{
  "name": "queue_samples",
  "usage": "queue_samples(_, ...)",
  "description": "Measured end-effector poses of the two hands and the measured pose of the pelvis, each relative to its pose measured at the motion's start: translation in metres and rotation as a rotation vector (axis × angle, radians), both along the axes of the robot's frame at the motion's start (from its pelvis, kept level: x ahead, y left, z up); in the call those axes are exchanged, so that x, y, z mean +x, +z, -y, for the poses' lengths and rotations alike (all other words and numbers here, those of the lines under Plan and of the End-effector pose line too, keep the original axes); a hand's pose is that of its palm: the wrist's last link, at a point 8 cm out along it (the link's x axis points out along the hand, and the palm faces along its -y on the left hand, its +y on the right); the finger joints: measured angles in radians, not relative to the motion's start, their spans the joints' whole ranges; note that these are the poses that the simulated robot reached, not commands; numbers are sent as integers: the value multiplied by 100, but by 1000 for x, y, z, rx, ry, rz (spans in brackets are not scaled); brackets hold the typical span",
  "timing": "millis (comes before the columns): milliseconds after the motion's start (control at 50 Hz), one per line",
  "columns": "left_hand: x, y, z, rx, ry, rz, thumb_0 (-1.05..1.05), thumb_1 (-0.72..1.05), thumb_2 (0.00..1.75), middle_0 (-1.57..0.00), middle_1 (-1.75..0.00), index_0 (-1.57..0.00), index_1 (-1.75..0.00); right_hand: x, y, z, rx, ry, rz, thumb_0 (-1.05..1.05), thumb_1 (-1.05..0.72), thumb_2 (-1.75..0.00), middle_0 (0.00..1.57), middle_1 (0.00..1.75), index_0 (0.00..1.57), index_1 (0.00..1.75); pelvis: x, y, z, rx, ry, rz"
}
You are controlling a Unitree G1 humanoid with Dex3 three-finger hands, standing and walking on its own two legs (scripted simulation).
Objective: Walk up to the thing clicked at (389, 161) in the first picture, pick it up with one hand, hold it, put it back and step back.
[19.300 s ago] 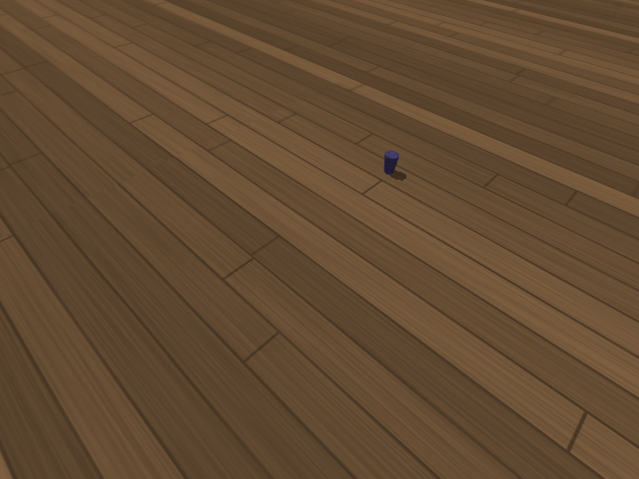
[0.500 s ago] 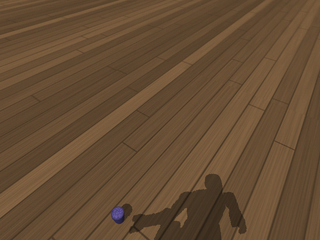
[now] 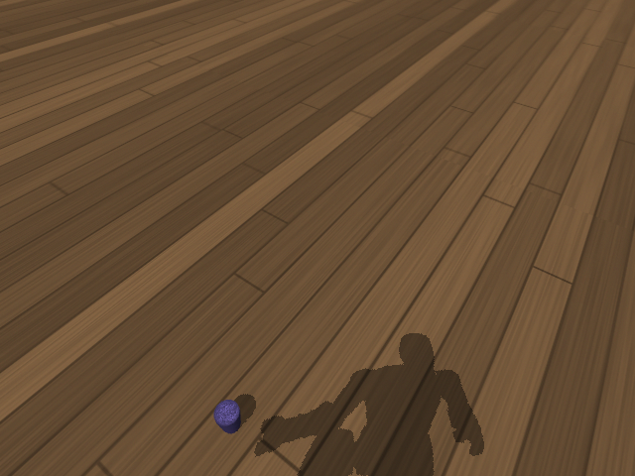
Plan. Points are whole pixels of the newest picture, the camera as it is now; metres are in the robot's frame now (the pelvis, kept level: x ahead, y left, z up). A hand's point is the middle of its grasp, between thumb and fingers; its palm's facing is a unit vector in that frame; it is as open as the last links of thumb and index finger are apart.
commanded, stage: stand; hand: left
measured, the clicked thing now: (229, 418) +0.46 +0.25 -0.73
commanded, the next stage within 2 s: rise first in 1.80 s
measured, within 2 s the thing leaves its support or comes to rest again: neither
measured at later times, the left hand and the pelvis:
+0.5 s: hand out of the picture +0.07 +0.25 -0.16, palm faces -0.04 -0.94 -0.34, open 7.4 cm; pelvis +0.00 +0.00 +0.00, yaw +0 degrees
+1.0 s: hand out of the picture +0.08 +0.25 -0.16, palm faces -0.03 -0.94 -0.35, open 7.4 cm; pelvis +0.00 +0.00 +0.00, yaw -1 degrees
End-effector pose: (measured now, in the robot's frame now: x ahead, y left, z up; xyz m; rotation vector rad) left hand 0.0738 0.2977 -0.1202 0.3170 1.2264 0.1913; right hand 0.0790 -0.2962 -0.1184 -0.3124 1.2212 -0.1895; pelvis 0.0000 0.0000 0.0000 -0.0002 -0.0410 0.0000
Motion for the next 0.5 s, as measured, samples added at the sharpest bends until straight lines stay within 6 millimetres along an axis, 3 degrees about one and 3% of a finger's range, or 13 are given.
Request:
queue_samples(280, -10, 1, 0, 6, 0, -14, 1, 90, 90, -21, -30, -20, -30, -23, -3, 4, 2, -17, -39, 0, -90, -90, 20, 30, 20, 30, -5, 0, 3, 1, -3, 1)
queue_samples(500, -11, 0, 1, 6, -3, -18, 1, 90, 90, -21, -30, -20, -30, -25, -3, 5, 1, -17, -45, 0, -90, -90, 20, 30, 20, 30, -4, 0, 3, -1, -4, -2)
